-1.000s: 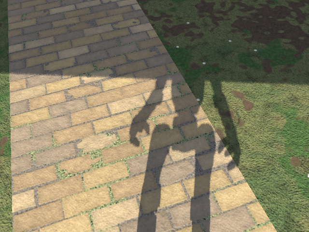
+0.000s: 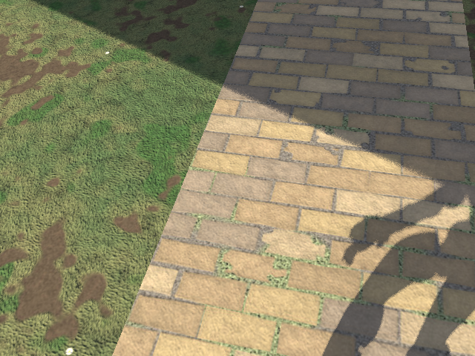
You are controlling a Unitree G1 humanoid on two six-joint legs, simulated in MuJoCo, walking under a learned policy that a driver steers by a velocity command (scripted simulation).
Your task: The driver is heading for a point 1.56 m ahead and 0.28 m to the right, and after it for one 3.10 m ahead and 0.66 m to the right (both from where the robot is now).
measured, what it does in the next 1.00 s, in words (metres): walks ahead: left foot, then right foot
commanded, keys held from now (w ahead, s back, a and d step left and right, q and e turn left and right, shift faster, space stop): no key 0.26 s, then w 0.74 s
